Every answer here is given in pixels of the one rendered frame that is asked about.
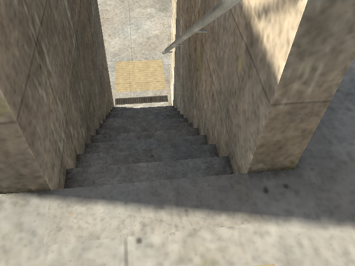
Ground stairs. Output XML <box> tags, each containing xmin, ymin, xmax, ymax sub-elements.
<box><xmin>64</xmin><ymin>102</ymin><xmax>234</xmax><ymax>188</ymax></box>

